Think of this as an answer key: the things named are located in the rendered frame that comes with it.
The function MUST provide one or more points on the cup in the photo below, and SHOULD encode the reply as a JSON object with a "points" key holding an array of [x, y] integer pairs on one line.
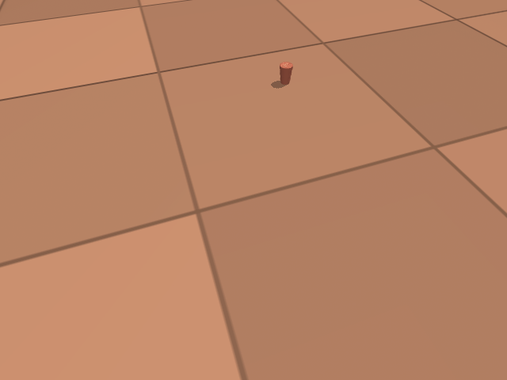
{"points": [[285, 72]]}

